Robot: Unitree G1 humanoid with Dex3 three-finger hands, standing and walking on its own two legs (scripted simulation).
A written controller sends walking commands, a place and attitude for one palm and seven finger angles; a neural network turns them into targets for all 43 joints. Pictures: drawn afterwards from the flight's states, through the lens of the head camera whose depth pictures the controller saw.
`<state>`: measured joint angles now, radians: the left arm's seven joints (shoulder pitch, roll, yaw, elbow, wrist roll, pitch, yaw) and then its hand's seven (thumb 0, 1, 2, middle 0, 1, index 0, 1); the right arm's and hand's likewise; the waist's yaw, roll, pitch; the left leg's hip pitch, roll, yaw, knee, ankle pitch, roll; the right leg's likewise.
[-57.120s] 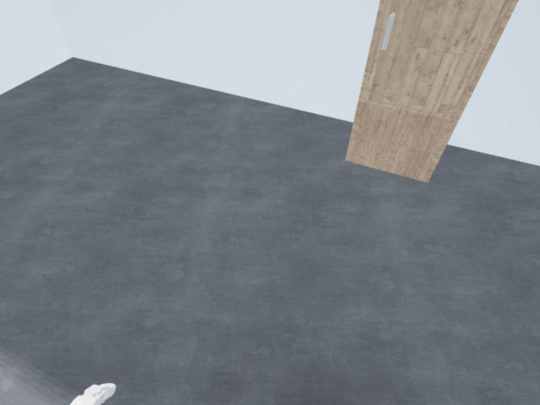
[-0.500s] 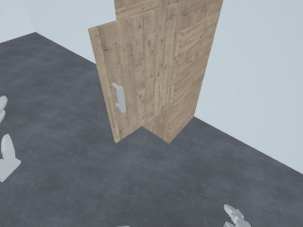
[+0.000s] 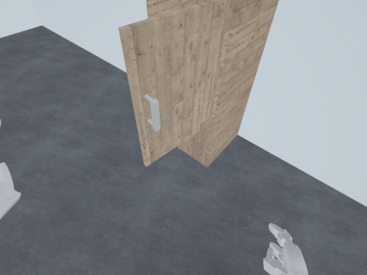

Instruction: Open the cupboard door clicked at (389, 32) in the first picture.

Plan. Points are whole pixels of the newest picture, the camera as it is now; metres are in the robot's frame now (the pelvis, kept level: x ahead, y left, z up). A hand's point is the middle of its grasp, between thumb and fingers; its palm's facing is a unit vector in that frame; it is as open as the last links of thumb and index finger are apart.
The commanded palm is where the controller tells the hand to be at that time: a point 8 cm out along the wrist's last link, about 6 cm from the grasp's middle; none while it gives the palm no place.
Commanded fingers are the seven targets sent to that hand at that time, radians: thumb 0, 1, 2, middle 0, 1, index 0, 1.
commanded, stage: stop stepping back and stand still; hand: left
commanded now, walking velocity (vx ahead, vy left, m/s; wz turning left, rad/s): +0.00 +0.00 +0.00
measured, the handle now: (152, 112) +0.61 +0.14 -0.04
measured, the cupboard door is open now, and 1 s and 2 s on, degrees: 82 82 82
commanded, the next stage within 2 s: let the arm hang, fingers relaxed in 0.14 s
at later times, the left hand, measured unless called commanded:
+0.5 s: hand out of the picture +0.09 +0.20 -0.14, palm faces -0.04 -0.97 -0.26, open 7.4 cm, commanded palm none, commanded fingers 0.00 0.90 0.90 -0.20 -0.30 -0.20 -0.30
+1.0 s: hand out of the picture +0.00 +0.23 -0.16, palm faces +0.06 -0.95 -0.31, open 7.4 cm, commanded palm none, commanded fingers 0.00 0.90 0.90 -0.20 -0.30 -0.20 -0.30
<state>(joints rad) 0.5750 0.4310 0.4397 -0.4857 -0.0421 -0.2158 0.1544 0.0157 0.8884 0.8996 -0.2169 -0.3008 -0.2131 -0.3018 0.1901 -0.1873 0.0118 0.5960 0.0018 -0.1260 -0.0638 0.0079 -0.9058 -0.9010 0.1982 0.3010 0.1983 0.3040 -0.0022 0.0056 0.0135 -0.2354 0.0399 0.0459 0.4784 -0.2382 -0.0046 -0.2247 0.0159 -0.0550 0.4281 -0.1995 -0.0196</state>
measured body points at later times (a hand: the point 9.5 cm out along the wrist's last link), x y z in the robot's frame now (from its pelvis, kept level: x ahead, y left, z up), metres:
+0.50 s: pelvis -0.02 +0.01 -0.01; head +0.00 +0.00 +0.44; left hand +0.10 +0.25 -0.12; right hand +0.09 -0.25 -0.14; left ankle +0.01 +0.12 -0.74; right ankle +0.02 -0.11 -0.74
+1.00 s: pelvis -0.01 +0.00 +0.00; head +0.01 -0.01 +0.45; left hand +0.00 +0.28 -0.14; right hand +0.02 -0.24 -0.16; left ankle +0.01 +0.12 -0.74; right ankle +0.02 -0.11 -0.74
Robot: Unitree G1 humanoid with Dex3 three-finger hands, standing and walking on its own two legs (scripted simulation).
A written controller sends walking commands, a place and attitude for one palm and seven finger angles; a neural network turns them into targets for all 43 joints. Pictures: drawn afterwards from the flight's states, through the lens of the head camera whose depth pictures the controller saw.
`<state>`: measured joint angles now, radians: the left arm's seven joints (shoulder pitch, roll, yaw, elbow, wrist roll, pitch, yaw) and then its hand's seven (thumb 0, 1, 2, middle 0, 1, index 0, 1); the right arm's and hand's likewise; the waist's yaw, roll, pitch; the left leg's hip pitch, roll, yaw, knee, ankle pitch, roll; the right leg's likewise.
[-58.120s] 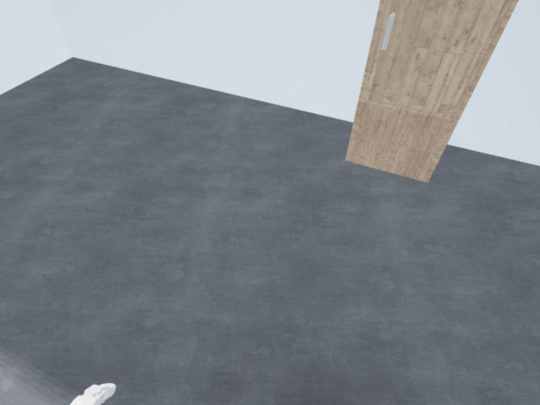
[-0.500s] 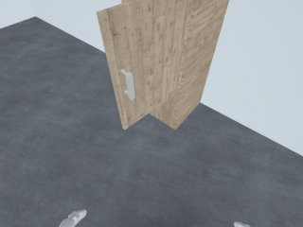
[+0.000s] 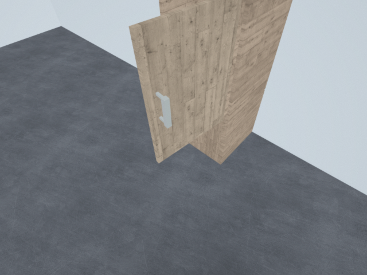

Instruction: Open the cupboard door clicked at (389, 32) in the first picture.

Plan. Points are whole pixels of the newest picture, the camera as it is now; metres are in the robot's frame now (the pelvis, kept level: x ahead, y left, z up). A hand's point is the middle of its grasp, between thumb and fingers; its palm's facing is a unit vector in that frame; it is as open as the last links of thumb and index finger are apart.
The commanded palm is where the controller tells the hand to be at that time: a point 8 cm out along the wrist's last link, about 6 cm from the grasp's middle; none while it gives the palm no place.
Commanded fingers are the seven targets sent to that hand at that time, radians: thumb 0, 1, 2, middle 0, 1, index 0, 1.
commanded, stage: let the arm hang, fingers relaxed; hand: left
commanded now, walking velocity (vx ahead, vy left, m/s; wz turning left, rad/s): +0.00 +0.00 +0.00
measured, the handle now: (163, 110) +0.63 +0.12 -0.04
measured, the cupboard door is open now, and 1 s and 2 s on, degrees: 82 82 82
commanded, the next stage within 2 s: look to check the result in 0.34 s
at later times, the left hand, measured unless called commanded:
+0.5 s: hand out of the picture +0.09 +0.21 -0.16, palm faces +0.00 -0.96 -0.27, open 7.4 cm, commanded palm none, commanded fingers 0.00 0.90 0.90 -0.20 -0.30 -0.20 -0.30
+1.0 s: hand out of the picture +0.11 +0.21 -0.16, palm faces +0.00 -0.95 -0.30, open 7.4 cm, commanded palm none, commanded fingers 0.00 0.90 0.90 -0.20 -0.30 -0.20 -0.30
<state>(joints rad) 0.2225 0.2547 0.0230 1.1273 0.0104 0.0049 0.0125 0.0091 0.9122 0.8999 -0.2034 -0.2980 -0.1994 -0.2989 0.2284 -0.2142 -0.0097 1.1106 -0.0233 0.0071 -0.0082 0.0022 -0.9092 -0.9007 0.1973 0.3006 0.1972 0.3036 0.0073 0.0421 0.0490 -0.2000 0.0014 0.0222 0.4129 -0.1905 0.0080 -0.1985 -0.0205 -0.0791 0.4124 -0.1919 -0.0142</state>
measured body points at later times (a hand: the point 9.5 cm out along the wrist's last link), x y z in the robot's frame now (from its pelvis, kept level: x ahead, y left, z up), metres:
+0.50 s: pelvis +0.03 -0.01 +0.00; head +0.05 -0.01 +0.45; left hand +0.09 +0.26 -0.14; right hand +0.08 -0.27 -0.15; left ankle +0.02 +0.11 -0.74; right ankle +0.02 -0.11 -0.74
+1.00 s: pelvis +0.05 -0.02 +0.01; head +0.06 -0.02 +0.46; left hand +0.11 +0.26 -0.13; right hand +0.11 -0.29 -0.14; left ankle +0.02 +0.11 -0.74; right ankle +0.02 -0.11 -0.74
